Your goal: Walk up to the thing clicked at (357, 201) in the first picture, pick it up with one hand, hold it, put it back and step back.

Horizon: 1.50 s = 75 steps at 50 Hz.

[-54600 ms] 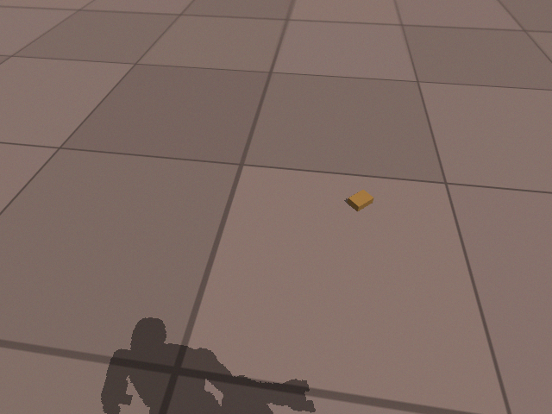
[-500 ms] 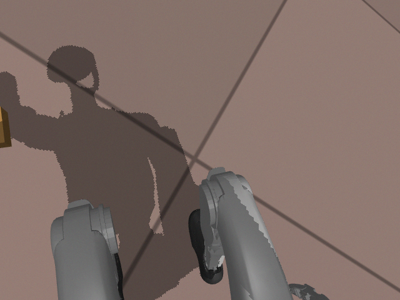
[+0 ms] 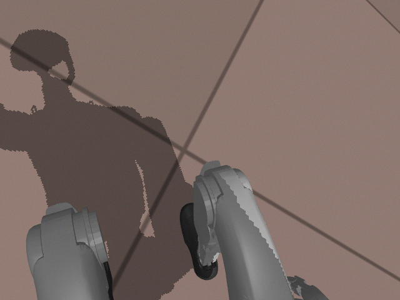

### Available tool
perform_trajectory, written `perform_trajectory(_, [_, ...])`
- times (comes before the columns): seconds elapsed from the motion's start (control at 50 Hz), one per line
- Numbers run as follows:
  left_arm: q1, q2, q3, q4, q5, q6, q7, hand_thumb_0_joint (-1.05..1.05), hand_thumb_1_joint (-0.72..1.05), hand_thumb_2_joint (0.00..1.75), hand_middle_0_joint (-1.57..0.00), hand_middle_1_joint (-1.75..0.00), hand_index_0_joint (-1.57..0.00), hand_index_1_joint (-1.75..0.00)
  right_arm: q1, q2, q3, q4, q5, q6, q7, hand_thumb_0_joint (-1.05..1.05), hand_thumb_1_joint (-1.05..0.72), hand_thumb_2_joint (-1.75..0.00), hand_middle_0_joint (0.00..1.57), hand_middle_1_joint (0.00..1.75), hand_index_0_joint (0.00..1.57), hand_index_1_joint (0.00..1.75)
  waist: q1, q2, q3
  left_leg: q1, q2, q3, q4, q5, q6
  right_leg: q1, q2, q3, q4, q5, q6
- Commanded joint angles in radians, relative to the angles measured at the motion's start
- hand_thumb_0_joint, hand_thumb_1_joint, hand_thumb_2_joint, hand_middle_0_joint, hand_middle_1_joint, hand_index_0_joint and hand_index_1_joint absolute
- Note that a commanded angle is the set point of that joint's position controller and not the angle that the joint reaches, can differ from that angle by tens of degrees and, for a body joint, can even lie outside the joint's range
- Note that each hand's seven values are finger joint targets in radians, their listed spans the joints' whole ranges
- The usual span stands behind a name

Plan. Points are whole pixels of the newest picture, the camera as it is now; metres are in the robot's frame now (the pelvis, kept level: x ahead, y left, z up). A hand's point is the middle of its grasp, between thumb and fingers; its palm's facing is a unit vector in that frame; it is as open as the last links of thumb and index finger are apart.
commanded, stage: lower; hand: left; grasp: from above
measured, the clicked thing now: out of the picture +0.48 +0.35 -0.24
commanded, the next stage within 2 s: rest in 0.10 s
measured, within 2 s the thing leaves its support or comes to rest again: rests again in 0.24 s
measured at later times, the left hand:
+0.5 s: hand out of the picture +0.48 +0.34 -0.23, palm faces -0.46 -0.09 -0.88, open 4.8 cm
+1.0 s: hand out of the picture +0.48 +0.34 -0.25, palm faces -0.44 -0.09 -0.89, open 5.1 cm
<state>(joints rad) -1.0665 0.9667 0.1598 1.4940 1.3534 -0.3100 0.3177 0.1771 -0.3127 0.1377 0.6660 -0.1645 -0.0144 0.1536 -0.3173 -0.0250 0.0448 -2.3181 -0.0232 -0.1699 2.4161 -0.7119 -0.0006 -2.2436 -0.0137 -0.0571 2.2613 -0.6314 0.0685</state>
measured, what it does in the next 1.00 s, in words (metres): stands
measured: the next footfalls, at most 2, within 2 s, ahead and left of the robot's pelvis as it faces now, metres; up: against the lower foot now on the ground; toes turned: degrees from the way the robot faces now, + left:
none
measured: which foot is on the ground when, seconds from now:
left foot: down 0.00-1.00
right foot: down 0.00-1.00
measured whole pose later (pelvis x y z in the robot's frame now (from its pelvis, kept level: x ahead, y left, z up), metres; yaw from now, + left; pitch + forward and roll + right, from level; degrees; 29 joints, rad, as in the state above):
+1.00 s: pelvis -0.01 +0.01 -0.03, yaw -5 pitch +28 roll -16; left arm -1.11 1.17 0.15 1.68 1.40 -0.32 0.49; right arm 0.12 -0.35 0.29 0.59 -0.24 -0.10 0.16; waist -0.39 -0.12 0.16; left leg -2.36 -0.01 -0.25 2.56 -0.72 0.02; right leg -2.25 0.03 -0.12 2.33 -0.60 0.06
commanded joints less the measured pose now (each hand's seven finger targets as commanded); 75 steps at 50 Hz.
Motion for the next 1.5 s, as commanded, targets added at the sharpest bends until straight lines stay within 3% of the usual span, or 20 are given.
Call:
perform_trajectory(0.0, [-0.336, 0.330, 0.046, -0.168, -0.009, -0.031, 0.073, 0.00, 0.84, 0.41, -1.18, -0.34, -1.20, -0.32, 0.239, -0.295, -0.081, 0.014, -0.012, 0.008, -0.008, 0.00, -0.90, -0.90, 0.20, 0.30, 0.20, 0.30, -0.027, 0.426, -0.700, 0.583, 0.013, 0.090, -0.235, 0.288, 0.008, 0.315, 0.031, -0.122, -0.161, 0.229, -0.096])
perform_trajectory(0.12, [-0.326, 0.365, 0.048, -0.121, 0.012, -0.047, 0.120, 0.00, 0.91, 0.43, -1.22, -0.36, -1.24, -0.34, 0.214, -0.298, -0.065, 0.017, -0.026, 0.002, -0.010, 0.00, -0.90, -0.90, 0.20, 0.30, 0.20, 0.30, -0.026, 0.469, -0.718, 0.608, 0.020, 0.083, -0.227, 0.280, 0.009, 0.311, 0.042, -0.134, -0.139, 0.225, -0.093])
perform_trajectory(0.14, [-0.339, 0.369, 0.049, -0.129, 0.017, -0.047, 0.126, 0.00, 0.92, 0.42, -1.21, -0.39, -1.24, -0.35, 0.216, -0.315, -0.069, 0.016, -0.032, 0.001, -0.009, 0.00, -0.90, -0.90, 0.20, 0.30, 0.20, 0.30, -0.041, 0.481, -0.704, 0.622, 0.021, 0.074, -0.225, 0.294, 0.003, 0.287, 0.039, -0.143, -0.133, 0.227, -0.097])
perform_trajectory(0.22, [-0.313, 0.334, 0.021, -0.054, 0.027, -0.034, 0.137, 0.00, 0.75, 0.14, -0.99, -0.32, -1.07, -0.24, 0.206, -0.309, -0.052, 0.018, -0.034, -0.010, -0.008, 0.00, -0.89, -0.89, 0.20, 0.30, 0.20, 0.30, -0.056, 0.449, -0.646, 0.564, 0.021, 0.077, -0.200, 0.278, 0.008, 0.285, 0.045, -0.151, -0.128, 0.227, -0.095])
perform_trajectory(0.24, [-0.332, 0.361, 0.034, -0.071, 0.031, -0.036, 0.139, 0.00, 0.72, 0.10, -0.97, -0.31, -1.04, -0.23, 0.202, -0.311, -0.051, 0.003, -0.035, -0.014, -0.007, 0.00, -0.89, -0.89, 0.20, 0.30, 0.20, 0.30, -0.064, 0.439, -0.661, 0.559, 0.023, 0.079, -0.190, 0.287, 0.013, 0.307, 0.049, -0.151, -0.128, 0.246, -0.092])
perform_trajectory(0.28, [-0.298, 0.329, -0.001, 0.000, 0.026, -0.027, 0.139, 0.00, 0.72, 0.09, -0.96, -0.33, -1.04, -0.24, 0.199, -0.311, -0.040, 0.019, -0.033, -0.018, -0.006, 0.00, -0.89, -0.89, 0.20, 0.30, 0.20, 0.30, -0.062, 0.433, -0.622, 0.522, 0.021, 0.077, -0.198, 0.256, 0.013, 0.303, 0.052, -0.154, -0.127, 0.224, -0.092])
perform_trajectory(0.3, [-0.293, 0.349, 0.015, -0.011, 0.021, -0.026, 0.141, 0.00, 0.74, 0.10, -0.98, -0.33, -1.06, -0.25, 0.192, -0.318, -0.041, 0.001, -0.035, -0.024, -0.005, 0.00, -0.89, -0.89, 0.20, 0.30, 0.20, 0.30, -0.065, 0.417, -0.623, 0.531, 0.024, 0.071, -0.193, 0.267, 0.013, 0.307, 0.053, -0.159, -0.124, 0.234, -0.090])
perform_trajectory(0.34, [-0.308, 0.349, -0.007, 0.018, 0.020, -0.027, 0.142, 0.00, 0.74, 0.07, -0.98, -0.31, -1.07, -0.23, 0.180, -0.323, -0.027, 0.006, -0.035, -0.026, -0.007, 0.00, -0.89, -0.89, 0.20, 0.30, 0.20, 0.30, -0.070, 0.411, -0.597, 0.492, 0.024, 0.062, -0.198, 0.228, 0.013, 0.299, 0.055, -0.164, -0.124, 0.205, -0.092])
perform_trajectory(0.44, [-0.315, 0.409, 0.028, 0.019, 0.038, -0.034, 0.159, 0.00, 0.80, 0.06, -1.03, -0.30, -1.11, -0.22, 0.173, -0.351, -0.012, -0.025, -0.044, -0.036, -0.012, 0.00, -0.89, -0.89, 0.20, 0.30, 0.20, 0.30, -0.084, 0.414, -0.579, 0.509, 0.029, 0.047, -0.179, 0.261, 0.007, 0.297, 0.055, -0.176, -0.108, 0.226, -0.093])
perform_trajectory(0.58, [-0.319, 0.409, 0.001, 0.034, 0.056, -0.041, 0.188, 0.00, 0.79, 0.06, -1.03, -0.30, -1.11, -0.22, 0.143, -0.345, 0.014, -0.042, -0.061, -0.050, -0.012, 0.00, -0.90, -0.89, 0.20, 0.30, 0.20, 0.30, -0.098, 0.476, -0.565, 0.538, 0.038, 0.036, -0.175, 0.241, 0.002, 0.285, 0.066, -0.184, -0.096, 0.216, -0.091])
perform_trajectory(0.66, [-0.306, 0.440, 0.013, 0.037, 0.064, -0.036, 0.205, 0.00, 0.77, 0.06, -1.02, -0.29, -1.10, -0.21, 0.148, -0.354, 0.024, -0.045, -0.068, -0.060, -0.014, 0.00, -0.90, -0.89, 0.20, 0.30, 0.20, 0.30, -0.108, 0.472, -0.555, 0.542, 0.042, 0.031, -0.167, 0.247, 0.002, 0.288, 0.069, -0.187, -0.092, 0.226, -0.089])
perform_trajectory(0.88, [-0.274, 0.456, 0.017, 0.056, 0.036, -0.012, 0.211, 0.00, 0.70, 0.07, -0.97, -0.30, -1.04, -0.22, 0.127, -0.360, 0.051, -0.054, -0.072, -0.082, -0.004, 0.00, -0.90, -0.90, 0.20, 0.30, 0.20, 0.30, -0.102, 0.491, -0.524, 0.530, 0.048, 0.006, -0.167, 0.260, -0.006, 0.284, 0.072, -0.203, -0.076, 0.236, -0.089])
perform_trajectory(0.9, [-0.270, 0.451, 0.011, 0.068, 0.040, -0.008, 0.209, 0.00, 0.69, 0.06, -0.97, -0.29, -1.04, -0.22, 0.125, -0.374, 0.045, -0.063, -0.075, -0.085, -0.003, 0.00, -0.90, -0.90, 0.20, 0.30, 0.20, 0.30, -0.114, 0.476, -0.507, 0.514, 0.048, 0.004, -0.158, 0.249, -0.005, 0.267, 0.069, -0.204, -0.076, 0.225, -0.091])
perform_trajectory(0.94, [-0.257, 0.431, 0.003, 0.076, 0.031, -0.003, 0.201, 0.00, 0.67, 0.09, -0.96, -0.31, -1.03, -0.23, 0.128, -0.366, 0.052, -0.065, -0.069, -0.087, 0.001, 0.00, -0.90, -0.90, 0.20, 0.30, 0.20, 0.30, -0.122, 0.452, -0.479, 0.497, 0.049, 0.004, -0.158, 0.238, -0.002, 0.265, 0.072, -0.203, -0.079, 0.220, -0.088])
perform_trajectory(1.0, [-0.257, 0.442, 0.006, 0.068, 0.027, -0.005, 0.194, 0.00, 0.43, 0.17, -0.76, -0.41, -0.83, -0.33, 0.122, -0.370, 0.056, -0.070, -0.070, -0.090, 0.001, 0.00, -0.89, -0.89, 0.20, 0.30, 0.20, 0.30, -0.118, 0.466, -0.483, 0.517, 0.052, -0.004, -0.157, 0.244, -0.007, 0.256, 0.070, -0.205, -0.078, 0.215, -0.089])
perform_trajectory(1.14, [-0.255, 0.451, 0.002, 0.067, 0.019, -0.019, 0.197, 0.00, 0.22, 0.37, -0.66, -0.47, -0.69, -0.44, 0.125, -0.377, 0.061, -0.065, -0.073, -0.091, 0.001, 0.00, -0.90, -0.90, 0.20, 0.30, 0.20, 0.30, -0.119, 0.448, -0.493, 0.488, 0.051, -0.002, -0.156, 0.223, 0.001, 0.292, 0.078, -0.209, -0.088, 0.216, -0.087])
perform_trajectory(1.18, [-0.255, 0.459, 0.008, 0.063, 0.016, -0.028, 0.201, 0.00, 0.17, 0.40, -0.62, -0.51, -0.65, -0.47, 0.118, -0.360, 0.080, -0.068, -0.071, -0.091, 0.002, 0.00, -0.90, -0.90, 0.20, 0.30, 0.20, 0.30, -0.116, 0.439, -0.491, 0.484, 0.052, -0.009, -0.156, 0.229, 0.000, 0.296, 0.077, -0.213, -0.085, 0.218, -0.087])
perform_trajectory(1.22, [-0.270, 0.449, -0.011, 0.044, 0.021, -0.030, 0.199, 0.00, 0.12, 0.44, -0.59, -0.54, -0.62, -0.51, 0.122, -0.381, 0.059, -0.077, -0.072, -0.095, 0.001, 0.00, -0.90, -0.90, 0.20, 0.30, 0.20, 0.30, -0.121, 0.464, -0.493, 0.497, 0.051, -0.003, -0.159, 0.216, -0.002, 0.294, 0.078, -0.206, -0.088, 0.209, -0.088])
perform_trajectory(1.28, [-0.265, 0.460, 0.004, 0.046, 0.021, -0.031, 0.204, 0.00, 0.08, 0.48, -0.56, -0.56, -0.58, -0.54, 0.127, -0.358, 0.078, -0.065, -0.072, -0.093, 0.005, 0.00, -0.90, -0.90, 0.20, 0.30, 0.20, 0.30, -0.121, 0.465, -0.494, 0.502, 0.054, -0.007, -0.159, 0.226, -0.002, 0.291, 0.076, -0.210, -0.086, 0.215, -0.084])
perform_trajectory(1.48, [-0.248, 0.473, 0.018, 0.027, 0.024, -0.018, 0.205, 0.00, -0.10, 0.62, -0.40, -0.71, -0.42, -0.68, 0.131, -0.373, 0.063, -0.060, -0.071, -0.095, 0.011, 0.00, -0.90, -0.90, 0.20, 0.30, 0.20, 0.30, -0.117, 0.512, -0.501, 0.548, 0.061, -0.015, -0.166, 0.282, -0.017, 0.275, 0.070, -0.211, -0.078, 0.235, -0.089])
